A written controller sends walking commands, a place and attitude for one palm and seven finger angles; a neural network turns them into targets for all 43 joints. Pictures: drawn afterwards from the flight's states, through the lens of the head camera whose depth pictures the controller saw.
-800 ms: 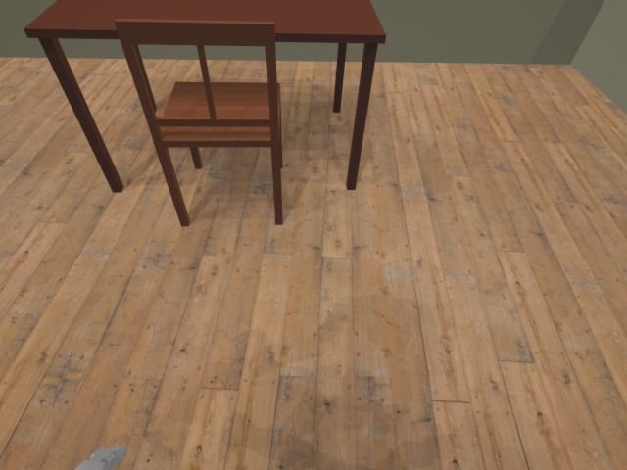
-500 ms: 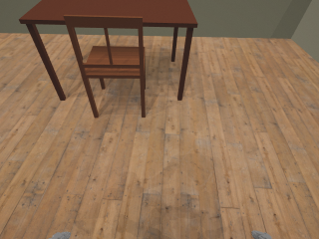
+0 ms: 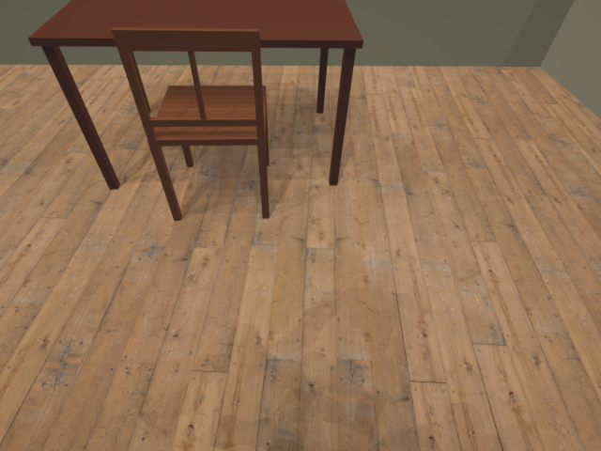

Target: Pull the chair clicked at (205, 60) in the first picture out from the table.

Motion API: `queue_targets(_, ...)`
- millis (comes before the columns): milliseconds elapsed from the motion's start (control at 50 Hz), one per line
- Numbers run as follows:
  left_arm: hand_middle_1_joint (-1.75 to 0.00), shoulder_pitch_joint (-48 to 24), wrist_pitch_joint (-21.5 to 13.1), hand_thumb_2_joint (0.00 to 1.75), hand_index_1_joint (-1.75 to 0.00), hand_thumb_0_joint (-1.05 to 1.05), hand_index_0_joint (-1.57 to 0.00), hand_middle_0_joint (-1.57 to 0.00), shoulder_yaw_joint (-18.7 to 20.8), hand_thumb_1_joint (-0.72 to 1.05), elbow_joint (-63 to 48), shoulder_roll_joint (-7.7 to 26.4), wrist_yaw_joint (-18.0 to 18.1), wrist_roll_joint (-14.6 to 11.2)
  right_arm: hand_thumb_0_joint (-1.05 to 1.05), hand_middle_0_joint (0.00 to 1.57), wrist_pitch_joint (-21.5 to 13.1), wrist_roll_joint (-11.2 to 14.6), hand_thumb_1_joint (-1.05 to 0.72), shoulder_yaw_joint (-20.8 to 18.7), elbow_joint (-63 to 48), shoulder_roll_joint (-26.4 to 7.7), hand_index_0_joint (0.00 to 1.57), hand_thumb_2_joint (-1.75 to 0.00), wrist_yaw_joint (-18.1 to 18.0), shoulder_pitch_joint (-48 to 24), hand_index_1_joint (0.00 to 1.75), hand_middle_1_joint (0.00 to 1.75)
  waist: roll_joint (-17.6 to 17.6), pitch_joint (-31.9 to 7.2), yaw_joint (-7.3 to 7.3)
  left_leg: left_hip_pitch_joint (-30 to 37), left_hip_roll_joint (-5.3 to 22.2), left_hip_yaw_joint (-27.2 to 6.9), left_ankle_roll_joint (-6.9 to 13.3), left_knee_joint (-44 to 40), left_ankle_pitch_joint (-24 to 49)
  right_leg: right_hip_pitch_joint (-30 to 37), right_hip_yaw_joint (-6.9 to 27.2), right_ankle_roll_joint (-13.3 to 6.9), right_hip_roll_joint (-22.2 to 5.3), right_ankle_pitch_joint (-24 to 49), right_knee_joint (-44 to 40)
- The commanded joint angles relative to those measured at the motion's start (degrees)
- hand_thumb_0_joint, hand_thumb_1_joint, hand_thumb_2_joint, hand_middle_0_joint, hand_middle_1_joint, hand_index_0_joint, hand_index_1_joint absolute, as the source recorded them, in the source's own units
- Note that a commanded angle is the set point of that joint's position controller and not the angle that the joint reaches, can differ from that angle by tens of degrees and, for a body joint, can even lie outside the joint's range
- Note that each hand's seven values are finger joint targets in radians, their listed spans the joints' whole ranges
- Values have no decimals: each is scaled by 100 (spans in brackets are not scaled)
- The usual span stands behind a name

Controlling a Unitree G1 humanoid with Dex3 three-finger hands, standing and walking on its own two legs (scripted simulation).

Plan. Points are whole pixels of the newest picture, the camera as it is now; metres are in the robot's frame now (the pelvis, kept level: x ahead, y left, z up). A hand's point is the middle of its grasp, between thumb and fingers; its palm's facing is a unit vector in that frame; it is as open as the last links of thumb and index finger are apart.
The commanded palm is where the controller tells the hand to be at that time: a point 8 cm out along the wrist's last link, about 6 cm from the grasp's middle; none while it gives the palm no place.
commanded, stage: stand and wait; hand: left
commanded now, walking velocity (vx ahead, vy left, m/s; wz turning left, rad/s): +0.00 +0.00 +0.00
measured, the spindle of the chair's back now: (197, 86) +1.21 +0.42 -0.13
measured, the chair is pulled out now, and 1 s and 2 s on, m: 0.00 0.00 0.00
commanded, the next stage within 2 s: look at it before walking up in 0.24 s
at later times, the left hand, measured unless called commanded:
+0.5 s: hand out of the picture +0.07 +0.24 -0.16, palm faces -0.03 -0.94 -0.33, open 7.4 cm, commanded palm none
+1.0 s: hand out of the picture +0.08 +0.24 -0.16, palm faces -0.02 -0.94 -0.33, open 7.4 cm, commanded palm none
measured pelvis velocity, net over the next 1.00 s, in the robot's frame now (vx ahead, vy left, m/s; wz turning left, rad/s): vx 0.01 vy -0.01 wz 0.00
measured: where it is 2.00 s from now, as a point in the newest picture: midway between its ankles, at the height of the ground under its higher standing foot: (270, 425)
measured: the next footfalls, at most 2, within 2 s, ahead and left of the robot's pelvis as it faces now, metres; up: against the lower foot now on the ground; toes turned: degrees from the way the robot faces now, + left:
right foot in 1.82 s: +0.45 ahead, +0.01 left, +0.00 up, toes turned +5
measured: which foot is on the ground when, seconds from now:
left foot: down 0.00-1.00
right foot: down 0.00-1.00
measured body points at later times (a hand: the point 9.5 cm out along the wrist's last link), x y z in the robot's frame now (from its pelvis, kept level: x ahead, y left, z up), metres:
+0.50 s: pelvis +0.00 -0.01 +0.00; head +0.01 +0.00 +0.45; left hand +0.07 +0.29 -0.13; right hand +0.08 -0.30 -0.13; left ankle +0.00 +0.12 -0.74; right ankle +0.00 -0.12 -0.74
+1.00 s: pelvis +0.01 -0.01 +0.00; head +0.01 -0.01 +0.45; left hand +0.08 +0.29 -0.13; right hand +0.09 -0.30 -0.13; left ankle +0.00 +0.12 -0.74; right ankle +0.00 -0.12 -0.74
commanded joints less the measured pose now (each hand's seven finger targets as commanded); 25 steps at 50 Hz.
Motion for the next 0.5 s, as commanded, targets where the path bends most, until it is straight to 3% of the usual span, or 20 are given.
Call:
queue_targets(0,-30,-278,-134,90,-30,0,-20,-20,231,90,-355,1159,58,17,0,20,-145,31,-90,-225,-394,-1208,20,-90,-49,-337,30,30,55,-216,14,-95,629,-608,205,-520,368,-107,589,-211,-606,219,-491)
queue_targets(120,-30,-287,-139,90,-30,0,-20,-20,238,90,-348,1158,52,23,0,20,-152,26,-90,-221,-358,-1197,20,-90,-40,-288,30,30,22,-259,9,-112,619,-617,196,-535,334,-116,623,-220,-616,98,-528)
queue_targets(480,-30,-264,-169,90,-30,0,-20,-20,239,90,-312,1153,64,18,0,20,-156,41,-90,-220,-339,-1209,20,-90,-54,-326,30,30,132,-414,14,121,665,-573,172,-456,920,25,563,-223,-628,848,-453)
